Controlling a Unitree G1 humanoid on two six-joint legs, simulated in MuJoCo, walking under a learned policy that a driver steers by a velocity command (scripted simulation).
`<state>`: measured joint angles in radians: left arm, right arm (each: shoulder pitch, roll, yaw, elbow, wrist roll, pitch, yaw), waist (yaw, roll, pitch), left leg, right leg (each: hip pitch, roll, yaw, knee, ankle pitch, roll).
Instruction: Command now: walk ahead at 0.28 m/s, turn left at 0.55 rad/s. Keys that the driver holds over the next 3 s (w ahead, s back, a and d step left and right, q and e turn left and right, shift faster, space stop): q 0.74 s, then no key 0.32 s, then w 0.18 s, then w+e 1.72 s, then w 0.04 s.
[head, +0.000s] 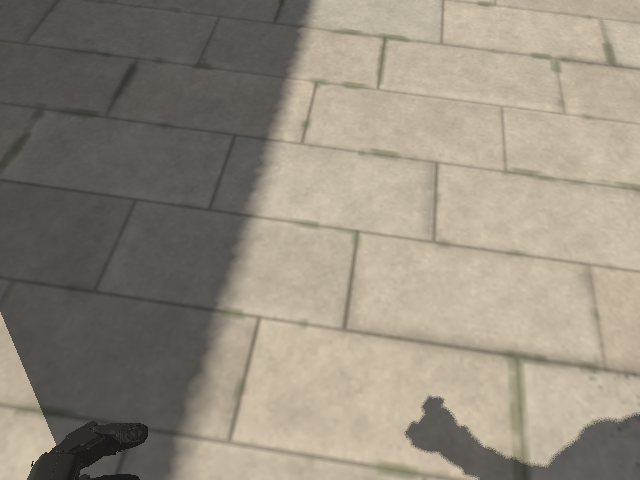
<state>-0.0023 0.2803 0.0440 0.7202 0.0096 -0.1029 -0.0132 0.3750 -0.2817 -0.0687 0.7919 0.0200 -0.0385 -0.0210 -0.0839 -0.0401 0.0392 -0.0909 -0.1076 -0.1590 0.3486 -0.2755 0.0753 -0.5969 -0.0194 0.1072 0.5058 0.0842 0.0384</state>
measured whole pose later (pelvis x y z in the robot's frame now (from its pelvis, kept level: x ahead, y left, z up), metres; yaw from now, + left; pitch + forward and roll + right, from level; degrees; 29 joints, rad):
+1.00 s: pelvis +0.13 +0.00 -0.01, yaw +32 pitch +1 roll -1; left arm 0.13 0.29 0.06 0.80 0.01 0.00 -0.01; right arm 0.16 -0.30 -0.05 0.60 -0.01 0.04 -0.02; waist 0.00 0.02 0.03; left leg -0.32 -0.08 -0.15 0.56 -0.24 0.02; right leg -0.24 0.01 0.02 0.50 -0.26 0.02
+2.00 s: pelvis +0.48 +0.09 +0.00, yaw +11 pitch +2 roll +0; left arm 0.31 0.28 0.06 0.73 -0.01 -0.06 -0.01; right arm 0.13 -0.31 -0.05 0.64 -0.02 -0.10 -0.02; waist 0.05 0.03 0.04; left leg -0.70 0.12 -0.10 0.89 -0.12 -0.06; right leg -0.19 0.13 0.10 0.35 -0.18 -0.11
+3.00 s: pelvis +1.01 +0.05 +0.00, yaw -25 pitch +1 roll +1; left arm 0.33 0.28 0.06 0.69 -0.01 -0.04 0.00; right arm 0.08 -0.32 -0.04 0.67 -0.02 -0.10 0.00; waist 0.06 0.04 0.05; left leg -0.66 0.10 -0.08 0.85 -0.13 -0.06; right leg -0.18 0.12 0.10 0.35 -0.19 -0.10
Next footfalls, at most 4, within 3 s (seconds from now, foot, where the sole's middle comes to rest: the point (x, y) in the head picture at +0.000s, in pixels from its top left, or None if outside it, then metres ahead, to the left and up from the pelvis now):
0.08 right None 0.24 -0.12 -0.78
0.52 left None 0.13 0.12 -0.78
0.98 right None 0.23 -0.09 -0.78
1.24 left None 0.10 0.11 -0.78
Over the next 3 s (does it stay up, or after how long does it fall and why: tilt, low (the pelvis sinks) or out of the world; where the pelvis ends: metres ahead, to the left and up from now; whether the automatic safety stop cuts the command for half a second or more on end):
stays up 1.01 0.05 0.00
